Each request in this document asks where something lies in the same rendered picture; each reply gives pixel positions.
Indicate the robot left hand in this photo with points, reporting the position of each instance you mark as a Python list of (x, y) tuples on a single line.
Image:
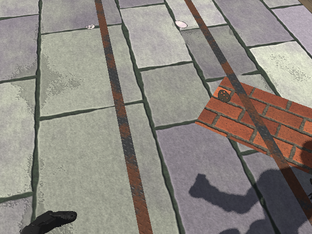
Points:
[(48, 221)]

